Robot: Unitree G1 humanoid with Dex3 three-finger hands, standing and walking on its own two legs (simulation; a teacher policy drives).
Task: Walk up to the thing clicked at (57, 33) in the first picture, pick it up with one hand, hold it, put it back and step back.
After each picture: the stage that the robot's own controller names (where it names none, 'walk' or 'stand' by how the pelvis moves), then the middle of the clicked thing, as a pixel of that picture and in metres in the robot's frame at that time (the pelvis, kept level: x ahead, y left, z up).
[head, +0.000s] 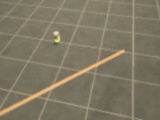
stand; (56, 36) +1.48 +0.30 -0.72
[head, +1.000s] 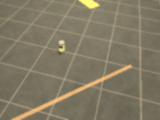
walk; (61, 45) +1.36 +0.17 -0.71
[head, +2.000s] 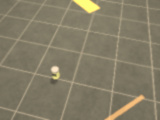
walk; (55, 72) +0.85 +0.20 -0.71
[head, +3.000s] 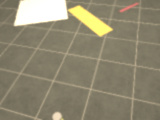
walk; (58, 119) +0.48 +0.25 -0.69
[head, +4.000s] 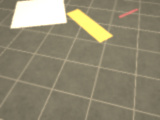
stand; out of the picture +0.39 +0.21 -0.72
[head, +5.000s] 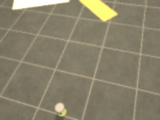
walk; (60, 109) +0.44 +0.24 -0.69
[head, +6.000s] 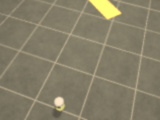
walk; (59, 103) +0.46 +0.14 -0.68
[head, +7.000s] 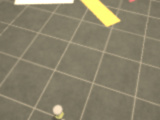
stand; (58, 112) +0.43 +0.18 -0.69
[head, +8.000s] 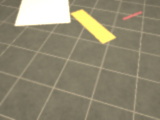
stand; out of the picture +0.41 +0.19 -0.72
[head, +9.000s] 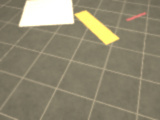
stand; out of the picture +0.41 +0.19 -0.73
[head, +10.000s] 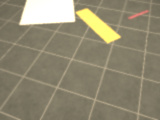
go down; out of the picture +0.39 +0.19 -0.73
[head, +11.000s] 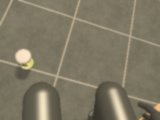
go down; (25, 59) +0.46 +0.24 -0.35
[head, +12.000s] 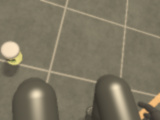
approach; (12, 53) +0.46 +0.26 -0.29
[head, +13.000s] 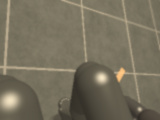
close in; out of the picture +0.43 +0.30 -0.22
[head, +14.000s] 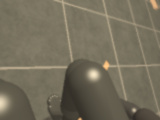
close; out of the picture +0.43 +0.31 -0.22
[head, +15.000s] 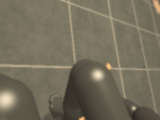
lift; out of the picture +0.41 +0.29 -0.23
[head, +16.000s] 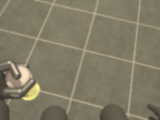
lift; (24, 84) +0.33 +0.20 -0.03
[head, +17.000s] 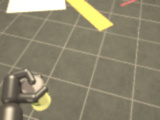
hold; (37, 93) +0.32 +0.17 -0.01
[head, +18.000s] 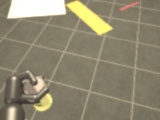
hold; (38, 94) +0.32 +0.17 -0.02
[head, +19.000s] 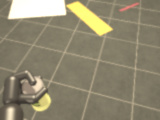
crouch; (37, 94) +0.32 +0.18 -0.01
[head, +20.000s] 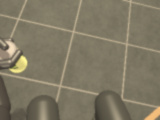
crouch; (12, 57) +0.43 +0.23 -0.09
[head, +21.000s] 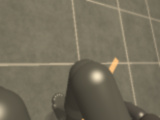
lower; out of the picture +0.43 +0.31 -0.22
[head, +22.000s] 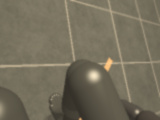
lower; out of the picture +0.42 +0.32 -0.22
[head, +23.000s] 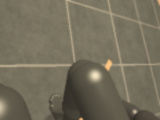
lower; out of the picture +0.42 +0.32 -0.22
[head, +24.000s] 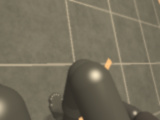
lower; out of the picture +0.42 +0.32 -0.23
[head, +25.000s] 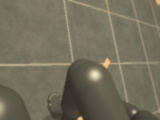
loosen; out of the picture +0.43 +0.32 -0.23
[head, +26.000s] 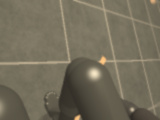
withdraw; out of the picture +0.41 +0.31 -0.23
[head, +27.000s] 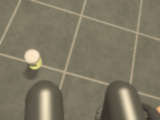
walk; (33, 59) +0.46 +0.24 -0.34
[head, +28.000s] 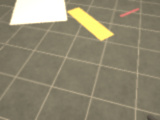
stand; out of the picture +0.39 +0.18 -0.66
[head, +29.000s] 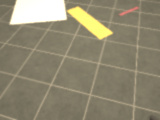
stand; out of the picture +0.41 +0.20 -0.67
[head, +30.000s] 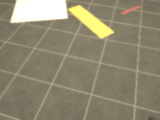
stand; out of the picture +0.40 +0.20 -0.67
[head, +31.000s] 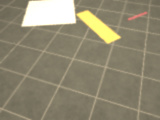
stand; out of the picture +0.42 +0.18 -0.72
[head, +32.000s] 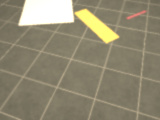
stand; out of the picture +0.38 +0.19 -0.73
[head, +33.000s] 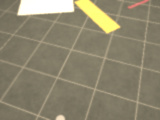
walk; out of the picture +0.41 +0.18 -0.72
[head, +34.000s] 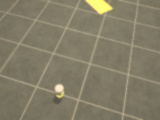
walk; (59, 91) +0.58 +0.15 -0.70
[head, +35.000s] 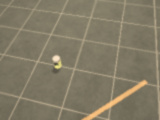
walk; (57, 62) +0.88 +0.25 -0.69
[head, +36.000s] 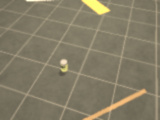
stand; (64, 65) +1.01 +0.17 -0.72
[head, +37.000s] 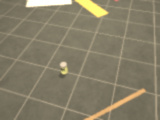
stand; (63, 67) +1.03 +0.19 -0.73
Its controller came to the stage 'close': yes
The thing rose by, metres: 0.69
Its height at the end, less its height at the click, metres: +0.00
